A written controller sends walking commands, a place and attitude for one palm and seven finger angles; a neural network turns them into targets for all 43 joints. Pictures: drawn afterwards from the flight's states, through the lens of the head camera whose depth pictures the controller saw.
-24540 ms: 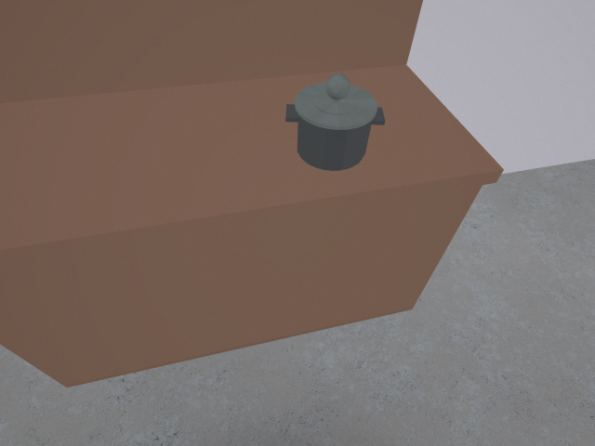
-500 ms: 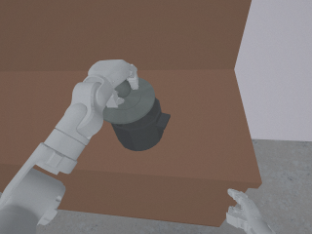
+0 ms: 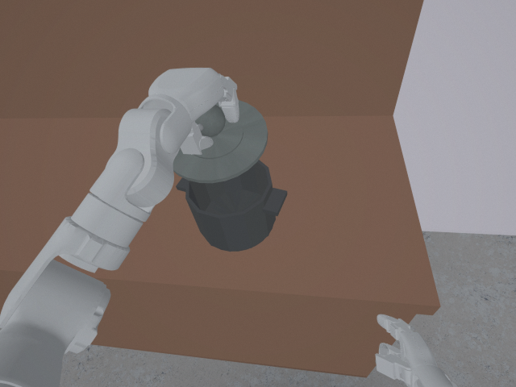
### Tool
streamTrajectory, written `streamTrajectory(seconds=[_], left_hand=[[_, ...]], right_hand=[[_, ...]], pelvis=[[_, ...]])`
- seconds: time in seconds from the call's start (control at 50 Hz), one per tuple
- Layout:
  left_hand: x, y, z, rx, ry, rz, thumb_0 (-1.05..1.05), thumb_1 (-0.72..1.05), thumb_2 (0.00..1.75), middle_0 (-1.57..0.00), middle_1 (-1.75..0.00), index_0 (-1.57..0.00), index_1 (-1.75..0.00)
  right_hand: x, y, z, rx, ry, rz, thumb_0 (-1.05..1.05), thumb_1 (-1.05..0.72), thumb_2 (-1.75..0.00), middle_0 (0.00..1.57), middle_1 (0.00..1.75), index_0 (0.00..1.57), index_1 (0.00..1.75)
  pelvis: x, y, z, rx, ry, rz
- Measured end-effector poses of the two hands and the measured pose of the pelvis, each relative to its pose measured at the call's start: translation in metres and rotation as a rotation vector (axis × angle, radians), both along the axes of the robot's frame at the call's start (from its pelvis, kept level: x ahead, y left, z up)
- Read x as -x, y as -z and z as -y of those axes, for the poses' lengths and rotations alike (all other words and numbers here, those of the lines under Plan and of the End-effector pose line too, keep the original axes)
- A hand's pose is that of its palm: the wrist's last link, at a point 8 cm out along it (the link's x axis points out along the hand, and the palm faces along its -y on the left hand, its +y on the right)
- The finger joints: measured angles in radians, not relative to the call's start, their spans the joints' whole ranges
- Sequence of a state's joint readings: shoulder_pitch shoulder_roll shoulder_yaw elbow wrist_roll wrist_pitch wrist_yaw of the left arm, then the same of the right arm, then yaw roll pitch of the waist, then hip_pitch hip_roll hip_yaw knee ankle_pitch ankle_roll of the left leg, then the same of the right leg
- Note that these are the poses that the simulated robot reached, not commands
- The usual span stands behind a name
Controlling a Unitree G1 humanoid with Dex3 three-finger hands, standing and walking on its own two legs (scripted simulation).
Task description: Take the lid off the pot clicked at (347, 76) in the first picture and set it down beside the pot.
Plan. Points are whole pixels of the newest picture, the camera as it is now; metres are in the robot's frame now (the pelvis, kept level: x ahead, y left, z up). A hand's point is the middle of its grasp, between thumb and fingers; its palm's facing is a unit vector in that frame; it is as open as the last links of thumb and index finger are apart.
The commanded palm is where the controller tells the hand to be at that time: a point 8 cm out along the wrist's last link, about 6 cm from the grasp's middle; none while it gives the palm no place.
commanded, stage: lift the lid straight up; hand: left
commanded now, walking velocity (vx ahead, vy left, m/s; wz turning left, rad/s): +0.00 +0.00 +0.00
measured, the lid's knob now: (209, 120) +0.45 +0.10 +0.20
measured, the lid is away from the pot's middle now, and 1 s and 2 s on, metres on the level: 0.01 0.02 0.16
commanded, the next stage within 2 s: move the lid sideways beside the pot in 0.74 s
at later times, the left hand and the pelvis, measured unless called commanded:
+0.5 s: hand (203, 98) +0.42 +0.09 +0.26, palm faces +0.01 -0.04 -1.00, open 7.5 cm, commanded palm +0.38 +0.11 +0.33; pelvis +0.00 +0.00 +0.00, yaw +0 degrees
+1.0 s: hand (186, 92) +0.42 +0.11 +0.26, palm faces +0.01 -0.04 -1.00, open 7.5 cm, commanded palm +0.38 +0.14 +0.34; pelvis -0.01 -0.01 +0.00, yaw +0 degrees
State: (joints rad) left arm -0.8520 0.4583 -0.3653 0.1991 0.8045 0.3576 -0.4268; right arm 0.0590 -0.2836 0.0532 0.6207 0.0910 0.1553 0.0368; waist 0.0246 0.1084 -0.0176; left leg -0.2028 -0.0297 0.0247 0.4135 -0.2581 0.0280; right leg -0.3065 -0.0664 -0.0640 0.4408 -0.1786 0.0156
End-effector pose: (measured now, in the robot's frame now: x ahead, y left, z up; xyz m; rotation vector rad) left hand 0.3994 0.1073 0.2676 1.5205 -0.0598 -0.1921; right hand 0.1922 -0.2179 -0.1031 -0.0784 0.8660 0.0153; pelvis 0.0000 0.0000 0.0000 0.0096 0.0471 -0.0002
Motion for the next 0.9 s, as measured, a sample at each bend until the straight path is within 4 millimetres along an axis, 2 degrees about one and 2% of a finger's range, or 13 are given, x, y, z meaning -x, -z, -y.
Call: streamTrajectory(seconds=[0.3, 0.6, 0.9], left_hand=[[-0.004, -0.024, 0.007, -0.001, 0.008, 0.056, 0.01, 0.14, 0.94, -0.73, -0.79, -0.77, -0.81], [0.004, -0.049, 0.013, 0.004, 0.020, 0.114, 0.01, 0.13, 0.94, -0.74, -0.79, -0.77, -0.81], [0.004, -0.047, 0.004, -0.004, -0.023, 0.089, 0.01, 0.13, 0.94, -0.74, -0.79, -0.77, -0.81]], right_hand=[[-0.003, 0.001, -0.001, -0.008, -0.010, -0.005, 0.01, -0.91, -0.90, 0.20, 0.30, 0.20, 0.30], [-0.004, -0.001, 0.001, -0.014, -0.017, 0.008, 0.01, -0.91, -0.90, 0.20, 0.30, 0.20, 0.30], [0.001, -0.003, 0.005, -0.001, -0.012, 0.019, 0.01, -0.91, -0.90, 0.20, 0.30, 0.20, 0.30]], pelvis=[[-0.001, 0.000, 0.001, -0.001, 0.000, -0.008], [0.003, 0.000, 0.004, -0.004, 0.003, -0.007], [0.007, 0.000, 0.007, -0.006, 0.001, -0.002]])
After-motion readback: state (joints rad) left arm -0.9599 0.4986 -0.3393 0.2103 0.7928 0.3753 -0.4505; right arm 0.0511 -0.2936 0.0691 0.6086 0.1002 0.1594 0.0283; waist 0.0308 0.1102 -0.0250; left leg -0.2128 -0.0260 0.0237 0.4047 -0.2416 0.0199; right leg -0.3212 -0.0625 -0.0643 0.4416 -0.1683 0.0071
